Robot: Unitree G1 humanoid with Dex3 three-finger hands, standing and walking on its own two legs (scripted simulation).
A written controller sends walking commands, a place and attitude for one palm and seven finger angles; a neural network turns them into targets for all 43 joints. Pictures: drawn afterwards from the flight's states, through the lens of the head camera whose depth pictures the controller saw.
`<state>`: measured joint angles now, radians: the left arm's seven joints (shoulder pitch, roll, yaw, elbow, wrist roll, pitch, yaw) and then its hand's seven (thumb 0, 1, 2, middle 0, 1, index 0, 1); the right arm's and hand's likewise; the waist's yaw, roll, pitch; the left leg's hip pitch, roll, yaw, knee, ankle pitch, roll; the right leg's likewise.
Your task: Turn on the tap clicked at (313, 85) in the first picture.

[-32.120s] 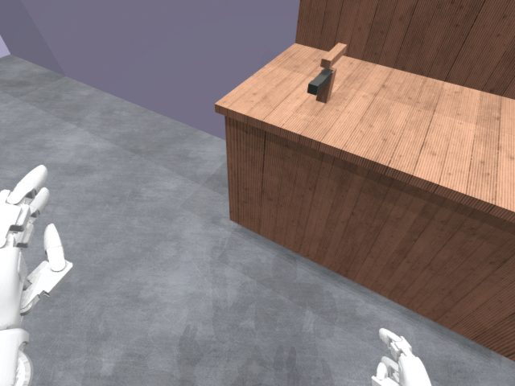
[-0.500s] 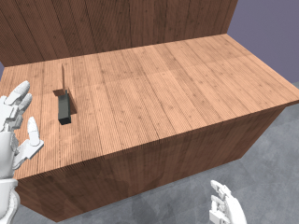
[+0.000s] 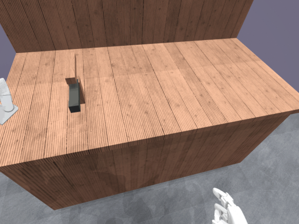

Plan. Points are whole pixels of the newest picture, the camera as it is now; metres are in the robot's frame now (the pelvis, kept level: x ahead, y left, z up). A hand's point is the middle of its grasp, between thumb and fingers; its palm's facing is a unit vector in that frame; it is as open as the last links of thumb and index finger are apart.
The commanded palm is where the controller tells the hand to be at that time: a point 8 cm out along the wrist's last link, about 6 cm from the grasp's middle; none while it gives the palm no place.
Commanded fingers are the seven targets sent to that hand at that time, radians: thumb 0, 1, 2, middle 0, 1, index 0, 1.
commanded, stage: come to a stop and stand still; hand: left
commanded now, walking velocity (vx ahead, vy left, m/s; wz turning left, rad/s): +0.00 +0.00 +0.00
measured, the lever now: (74, 106) +0.41 +0.27 +0.05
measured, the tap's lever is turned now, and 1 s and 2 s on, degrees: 0 0 0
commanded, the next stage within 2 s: look again from close up in 0.54 s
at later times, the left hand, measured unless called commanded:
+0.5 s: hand (27, 123) +0.25 +0.26 +0.19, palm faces +0.42 -0.81 -0.41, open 7.4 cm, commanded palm +0.18 +0.29 +0.19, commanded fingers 0.00 0.90 0.90 -0.20 -0.30 -0.20 -0.30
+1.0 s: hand (28, 143) +0.21 +0.25 +0.18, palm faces +0.43 -0.84 -0.32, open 7.4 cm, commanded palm +0.15 +0.27 +0.19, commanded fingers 0.00 0.90 0.90 -0.20 -0.30 -0.20 -0.30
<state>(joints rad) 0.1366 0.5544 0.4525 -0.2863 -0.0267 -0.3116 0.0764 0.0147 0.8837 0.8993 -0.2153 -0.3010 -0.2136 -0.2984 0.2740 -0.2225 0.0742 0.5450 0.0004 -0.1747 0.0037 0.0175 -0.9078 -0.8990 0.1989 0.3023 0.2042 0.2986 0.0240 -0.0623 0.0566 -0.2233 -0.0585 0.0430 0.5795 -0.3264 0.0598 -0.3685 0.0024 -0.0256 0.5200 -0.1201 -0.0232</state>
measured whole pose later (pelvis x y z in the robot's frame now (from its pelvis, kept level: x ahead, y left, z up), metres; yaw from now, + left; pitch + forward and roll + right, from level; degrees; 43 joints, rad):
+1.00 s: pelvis +0.00 -0.01 +0.01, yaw +2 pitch -1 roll +0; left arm 0.40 0.39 0.35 -0.40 -0.11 -0.27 0.11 0.01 0.89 0.90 -0.21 -0.30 -0.21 -0.30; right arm 0.26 -0.23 0.01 0.63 0.02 -0.19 0.02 0.02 -0.91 -0.90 0.20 0.30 0.21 0.30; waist 0.03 -0.03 0.03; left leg -0.21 -0.06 0.00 0.50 -0.28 0.04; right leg -0.34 0.00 -0.07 0.44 -0.10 -0.03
